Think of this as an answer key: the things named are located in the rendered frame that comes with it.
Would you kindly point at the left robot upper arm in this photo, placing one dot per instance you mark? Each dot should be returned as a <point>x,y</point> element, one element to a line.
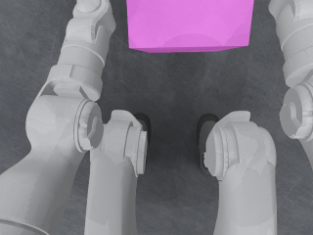
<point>34,192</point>

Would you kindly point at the right robot thigh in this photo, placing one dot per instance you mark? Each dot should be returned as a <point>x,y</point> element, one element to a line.
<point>247,182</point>

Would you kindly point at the left robot forearm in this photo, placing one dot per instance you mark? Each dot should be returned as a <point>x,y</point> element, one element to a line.
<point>83,55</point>

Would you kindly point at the carton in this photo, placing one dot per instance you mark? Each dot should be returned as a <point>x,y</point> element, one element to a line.
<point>188,26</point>

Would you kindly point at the right robot forearm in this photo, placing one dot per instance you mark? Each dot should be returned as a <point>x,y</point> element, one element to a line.
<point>294,27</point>

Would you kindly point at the right robot upper arm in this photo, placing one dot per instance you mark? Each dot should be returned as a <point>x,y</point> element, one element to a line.
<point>296,115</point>

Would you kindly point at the robot left foot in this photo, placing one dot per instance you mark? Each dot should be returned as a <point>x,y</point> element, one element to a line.
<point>146,123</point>

